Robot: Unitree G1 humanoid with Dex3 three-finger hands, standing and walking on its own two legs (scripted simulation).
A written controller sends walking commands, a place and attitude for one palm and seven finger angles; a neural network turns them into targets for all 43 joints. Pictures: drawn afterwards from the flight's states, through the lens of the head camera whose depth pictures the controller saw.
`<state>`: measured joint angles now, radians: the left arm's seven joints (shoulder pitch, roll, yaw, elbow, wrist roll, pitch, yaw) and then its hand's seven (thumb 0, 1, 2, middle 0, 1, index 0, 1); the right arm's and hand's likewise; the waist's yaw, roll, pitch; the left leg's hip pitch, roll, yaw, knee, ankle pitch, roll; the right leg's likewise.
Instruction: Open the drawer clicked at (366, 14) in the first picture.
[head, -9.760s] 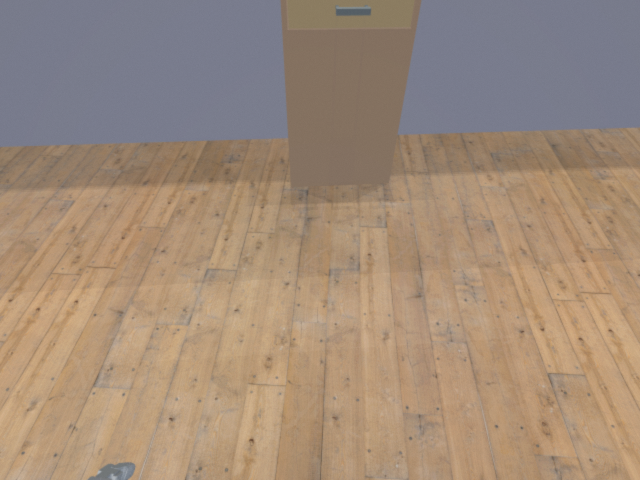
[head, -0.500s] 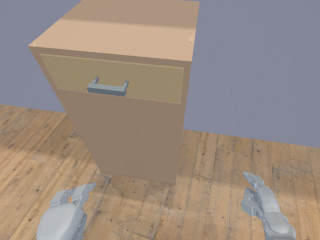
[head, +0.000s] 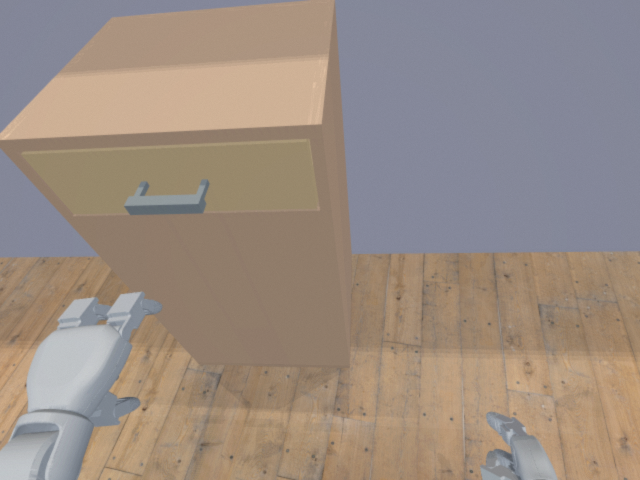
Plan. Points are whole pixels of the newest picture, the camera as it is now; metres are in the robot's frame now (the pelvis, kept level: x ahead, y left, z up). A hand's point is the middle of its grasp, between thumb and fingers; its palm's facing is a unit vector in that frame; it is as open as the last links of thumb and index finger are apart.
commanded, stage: raise the hand with hooked fingers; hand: left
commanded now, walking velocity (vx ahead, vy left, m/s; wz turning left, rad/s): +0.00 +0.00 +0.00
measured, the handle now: (169, 195) +0.50 +0.29 +0.06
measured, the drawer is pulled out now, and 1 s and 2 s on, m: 0.00 0.00 0.00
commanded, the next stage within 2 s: move the hooked fingers above the handle in 0.98 s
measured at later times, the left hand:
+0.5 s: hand (35, 281) +0.27 +0.32 +0.16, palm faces +0.16 -0.04 -0.99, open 13.7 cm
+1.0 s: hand (12, 270) +0.27 +0.33 +0.18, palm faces +0.17 -0.06 -0.98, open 13.8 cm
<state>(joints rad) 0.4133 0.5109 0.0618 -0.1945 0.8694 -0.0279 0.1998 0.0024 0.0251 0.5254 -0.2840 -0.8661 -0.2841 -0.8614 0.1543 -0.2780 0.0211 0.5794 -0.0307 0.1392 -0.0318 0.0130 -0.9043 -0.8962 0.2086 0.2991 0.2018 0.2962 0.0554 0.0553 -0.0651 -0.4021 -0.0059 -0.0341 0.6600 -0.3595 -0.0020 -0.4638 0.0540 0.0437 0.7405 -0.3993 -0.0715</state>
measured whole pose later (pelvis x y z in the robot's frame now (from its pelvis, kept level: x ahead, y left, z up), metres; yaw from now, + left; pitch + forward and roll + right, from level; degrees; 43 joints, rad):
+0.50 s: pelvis -0.03 +0.07 +0.02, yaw +1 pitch -1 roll +0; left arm -0.14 0.54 -0.07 -0.06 0.90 0.08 -0.01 0.00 -0.46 0.31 -0.32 -1.18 -0.32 -1.18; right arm 0.06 -0.19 0.05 0.58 0.02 0.13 -0.03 0.01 -0.91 -0.90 0.20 0.30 0.20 0.30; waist 0.09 0.07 -0.02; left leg -0.20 -0.07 -0.04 0.50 -0.27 0.04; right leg -0.22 -0.02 0.05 0.51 -0.27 0.02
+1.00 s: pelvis -0.03 +0.07 +0.02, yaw +2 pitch +0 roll +0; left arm -0.17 0.59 0.02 -0.09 0.83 -0.03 -0.05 0.00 -0.49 0.30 -0.32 -1.20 -0.32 -1.20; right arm 0.19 -0.26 -0.01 0.64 0.02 0.11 0.01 0.01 -0.91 -0.90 0.20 0.30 0.20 0.30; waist 0.10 0.07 0.02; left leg -0.20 -0.07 -0.05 0.42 -0.22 0.04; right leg -0.21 -0.02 0.03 0.42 -0.21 0.02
